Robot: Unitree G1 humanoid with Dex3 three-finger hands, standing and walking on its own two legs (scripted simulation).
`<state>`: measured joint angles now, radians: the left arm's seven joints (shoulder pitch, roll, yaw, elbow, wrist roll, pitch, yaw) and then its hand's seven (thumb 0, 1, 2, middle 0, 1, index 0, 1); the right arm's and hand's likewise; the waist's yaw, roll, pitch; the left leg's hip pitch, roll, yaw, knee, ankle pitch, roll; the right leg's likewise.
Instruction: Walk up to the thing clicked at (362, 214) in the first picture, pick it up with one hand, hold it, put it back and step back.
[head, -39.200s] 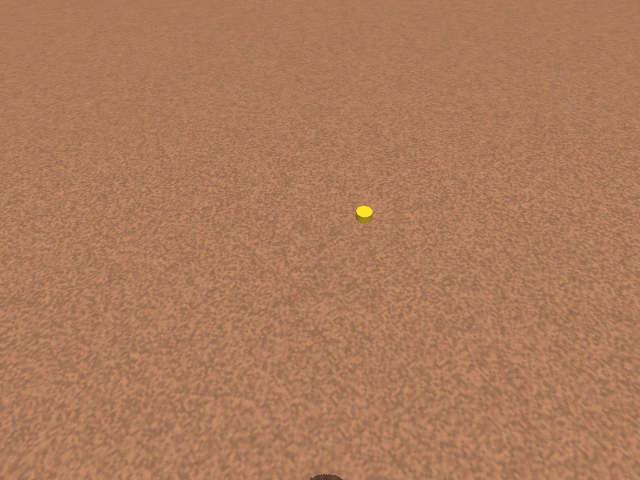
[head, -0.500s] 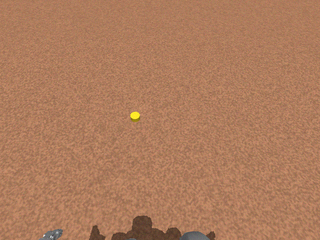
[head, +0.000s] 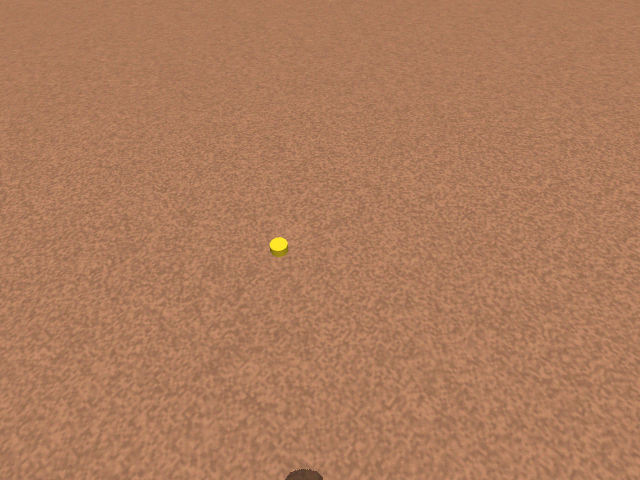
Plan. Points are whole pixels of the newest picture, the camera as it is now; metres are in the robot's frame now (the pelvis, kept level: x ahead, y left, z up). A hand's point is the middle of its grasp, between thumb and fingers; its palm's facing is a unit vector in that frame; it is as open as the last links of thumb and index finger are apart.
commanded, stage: step back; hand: left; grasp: from above
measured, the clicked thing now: (279, 247) +1.11 +0.22 -0.75
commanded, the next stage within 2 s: stand in 0.54 s
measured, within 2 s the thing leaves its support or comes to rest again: neither
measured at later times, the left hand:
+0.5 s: hand out of the picture +0.15 +0.25 -0.15, palm faces +0.04 -0.93 -0.35, open 7.4 cm
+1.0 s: hand out of the picture +0.14 +0.24 -0.14, palm faces +0.01 -0.94 -0.33, open 7.4 cm
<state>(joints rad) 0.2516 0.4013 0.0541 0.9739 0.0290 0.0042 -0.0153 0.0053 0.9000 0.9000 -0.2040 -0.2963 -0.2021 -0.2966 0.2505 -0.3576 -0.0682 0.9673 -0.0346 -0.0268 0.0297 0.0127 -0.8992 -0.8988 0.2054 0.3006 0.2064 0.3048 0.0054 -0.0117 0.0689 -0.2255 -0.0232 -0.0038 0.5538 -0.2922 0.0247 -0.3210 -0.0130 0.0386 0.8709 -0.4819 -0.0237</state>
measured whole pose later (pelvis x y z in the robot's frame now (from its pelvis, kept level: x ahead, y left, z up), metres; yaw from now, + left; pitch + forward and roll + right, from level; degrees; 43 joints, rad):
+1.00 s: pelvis +0.06 -0.01 +0.02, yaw +2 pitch -3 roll +0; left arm 0.08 0.35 -0.01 1.14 0.00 -0.02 -0.01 0.00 0.90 0.90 -0.20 -0.30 -0.20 -0.30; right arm 0.04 -0.34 -0.01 1.10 0.00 -0.02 0.00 0.01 -0.90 -0.90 0.21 0.30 0.21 0.30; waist 0.01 0.00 0.06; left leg -0.08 0.01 -0.01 0.34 -0.21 -0.02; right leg -0.13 -0.03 -0.02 0.35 -0.17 0.02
